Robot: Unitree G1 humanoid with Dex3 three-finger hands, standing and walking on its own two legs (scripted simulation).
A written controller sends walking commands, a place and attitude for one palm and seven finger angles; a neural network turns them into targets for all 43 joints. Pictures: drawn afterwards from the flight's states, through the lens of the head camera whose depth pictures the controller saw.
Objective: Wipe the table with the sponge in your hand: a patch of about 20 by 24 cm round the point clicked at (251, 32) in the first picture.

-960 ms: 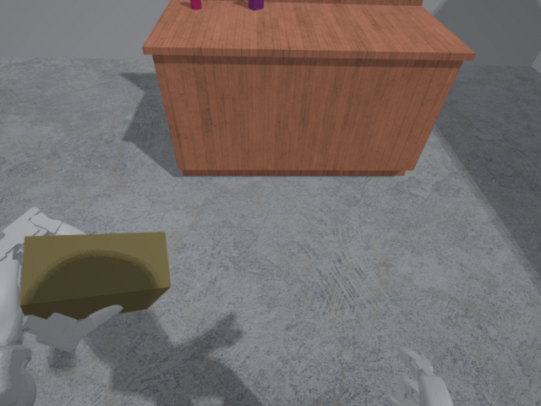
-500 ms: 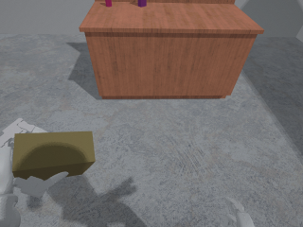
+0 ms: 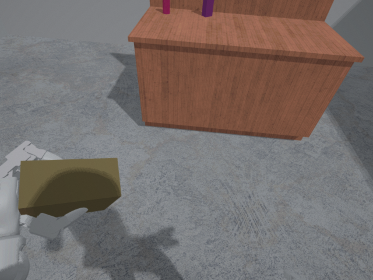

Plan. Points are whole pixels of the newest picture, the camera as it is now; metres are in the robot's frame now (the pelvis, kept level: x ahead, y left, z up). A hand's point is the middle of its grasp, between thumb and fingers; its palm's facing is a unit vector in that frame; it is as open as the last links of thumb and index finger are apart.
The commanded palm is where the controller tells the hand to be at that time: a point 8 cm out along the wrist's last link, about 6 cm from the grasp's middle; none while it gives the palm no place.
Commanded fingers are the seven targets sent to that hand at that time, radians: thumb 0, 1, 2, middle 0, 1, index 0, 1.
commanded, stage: walk to a spot facing it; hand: left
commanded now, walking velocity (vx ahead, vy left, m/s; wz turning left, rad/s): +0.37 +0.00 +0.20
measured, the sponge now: (84, 188) +0.23 +0.19 +0.15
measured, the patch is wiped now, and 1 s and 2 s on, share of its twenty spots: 0.00 0.00 0.00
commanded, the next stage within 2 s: turn to face it in 1.88 s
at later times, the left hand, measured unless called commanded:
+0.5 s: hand (101, 122) +0.37 +0.20 +0.17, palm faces +0.40 -0.77 -0.49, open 10.3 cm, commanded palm +0.31 +0.24 +0.19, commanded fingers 0.00 0.10 1.30 -1.20 -1.60 -1.20 -1.60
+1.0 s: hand (111, 85) +0.49 +0.22 +0.18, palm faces +0.56 -0.72 -0.41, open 10.3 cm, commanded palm +0.44 +0.25 +0.19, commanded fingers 0.00 0.10 1.30 -1.20 -1.60 -1.20 -1.60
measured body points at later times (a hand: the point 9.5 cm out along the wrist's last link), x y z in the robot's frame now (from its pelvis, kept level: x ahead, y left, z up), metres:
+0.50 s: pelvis +0.16 -0.05 +0.00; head +0.18 -0.05 +0.45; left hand +0.34 +0.24 +0.20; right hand +0.31 -0.25 -0.11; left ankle +0.04 +0.11 -0.72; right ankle +0.24 -0.14 -0.73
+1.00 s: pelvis +0.33 -0.05 +0.01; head +0.35 -0.05 +0.46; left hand +0.46 +0.25 +0.20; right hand +0.51 -0.27 -0.08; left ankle +0.40 +0.08 -0.70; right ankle +0.24 -0.13 -0.72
